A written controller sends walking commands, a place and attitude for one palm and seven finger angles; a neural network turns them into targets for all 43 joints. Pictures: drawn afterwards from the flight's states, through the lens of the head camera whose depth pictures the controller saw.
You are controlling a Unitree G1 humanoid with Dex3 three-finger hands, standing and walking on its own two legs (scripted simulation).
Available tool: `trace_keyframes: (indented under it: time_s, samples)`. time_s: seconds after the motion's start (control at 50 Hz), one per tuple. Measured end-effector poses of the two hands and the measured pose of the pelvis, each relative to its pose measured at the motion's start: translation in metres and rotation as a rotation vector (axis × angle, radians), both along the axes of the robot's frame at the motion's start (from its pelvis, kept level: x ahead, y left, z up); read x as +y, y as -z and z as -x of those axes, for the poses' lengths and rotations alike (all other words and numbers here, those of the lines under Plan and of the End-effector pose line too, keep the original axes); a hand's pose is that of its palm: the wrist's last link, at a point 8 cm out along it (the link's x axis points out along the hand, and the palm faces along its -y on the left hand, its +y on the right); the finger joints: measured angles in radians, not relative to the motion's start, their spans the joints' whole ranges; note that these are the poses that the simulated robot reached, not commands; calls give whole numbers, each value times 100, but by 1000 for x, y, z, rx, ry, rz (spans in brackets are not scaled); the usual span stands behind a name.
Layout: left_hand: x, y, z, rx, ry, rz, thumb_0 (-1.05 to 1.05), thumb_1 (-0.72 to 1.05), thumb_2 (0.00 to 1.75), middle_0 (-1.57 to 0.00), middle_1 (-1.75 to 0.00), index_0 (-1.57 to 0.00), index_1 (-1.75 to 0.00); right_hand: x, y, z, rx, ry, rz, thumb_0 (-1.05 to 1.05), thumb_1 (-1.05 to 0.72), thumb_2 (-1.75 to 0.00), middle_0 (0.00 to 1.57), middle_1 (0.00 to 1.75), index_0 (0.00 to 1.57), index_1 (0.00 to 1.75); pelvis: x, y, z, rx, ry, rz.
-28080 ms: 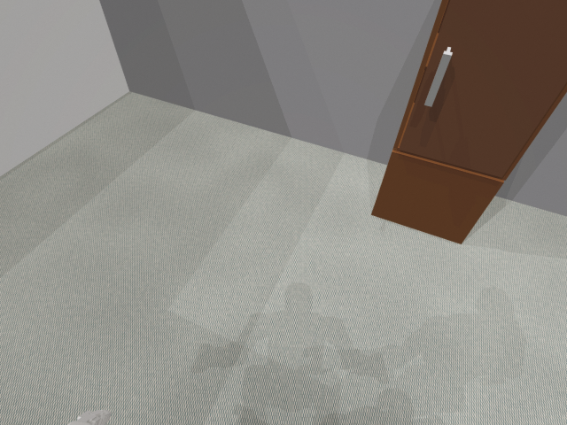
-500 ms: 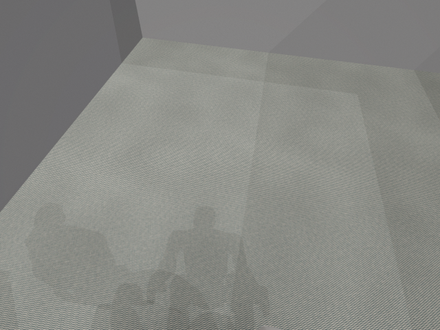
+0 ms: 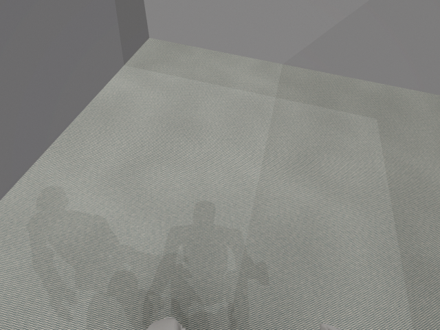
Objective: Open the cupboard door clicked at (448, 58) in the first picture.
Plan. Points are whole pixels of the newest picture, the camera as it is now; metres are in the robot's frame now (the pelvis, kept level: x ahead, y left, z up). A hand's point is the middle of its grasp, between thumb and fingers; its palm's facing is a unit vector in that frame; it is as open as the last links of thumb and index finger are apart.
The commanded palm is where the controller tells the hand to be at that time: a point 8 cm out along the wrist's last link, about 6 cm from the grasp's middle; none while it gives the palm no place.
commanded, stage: turn to face it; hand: left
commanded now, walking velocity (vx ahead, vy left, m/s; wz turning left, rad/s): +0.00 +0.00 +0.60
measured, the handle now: out of the picture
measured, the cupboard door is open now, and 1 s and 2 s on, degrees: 45 45 45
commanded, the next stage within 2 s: none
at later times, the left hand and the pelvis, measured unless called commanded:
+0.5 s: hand out of the picture +0.10 +0.19 -0.17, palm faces +0.34 -0.92 -0.20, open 7.4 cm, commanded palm none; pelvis +0.11 -0.02 +0.00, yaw +20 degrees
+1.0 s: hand out of the picture +0.11 +0.15 -0.15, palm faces +0.60 -0.76 -0.26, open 7.4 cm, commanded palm none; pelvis +0.18 -0.06 +0.01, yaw +39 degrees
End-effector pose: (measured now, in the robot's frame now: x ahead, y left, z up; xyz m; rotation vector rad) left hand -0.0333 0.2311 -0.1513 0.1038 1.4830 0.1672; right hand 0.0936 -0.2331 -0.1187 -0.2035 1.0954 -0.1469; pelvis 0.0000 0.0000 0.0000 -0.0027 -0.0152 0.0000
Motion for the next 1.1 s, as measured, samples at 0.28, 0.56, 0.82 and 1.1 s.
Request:
trace_keyframes:
  time_s: [0.28,0.56,0.82,1.1]
  samples:
    - [-16,-36,-142,-332,-120,-107,0,90,90,-20,-30,-20,-30,-40,12,-65,221,-111,-8,1,-91,-90,20,30,21,30,-36,-8,-68,30,-216,-21]
    - [12,-9,-112,-182,-304,-102,1,90,90,-20,-30,-20,-30,8,-15,-218,8,-377,76,0,-90,-90,20,30,20,30,-19,-2,-113,38,-380,6]
    - [1,-43,-140,-296,-418,-245,0,90,90,-20,-30,-20,-30,-4,13,-263,140,-498,35,1,-90,-90,20,30,21,30,-55,-2,-159,55,-549,0]
    - [-57,-14,-84,-180,-663,-129,0,90,90,-20,-30,-21,-30,68,-4,-342,34,-743,46,1,-90,-90,20,30,20,30,-46,0,-176,48,-748,2]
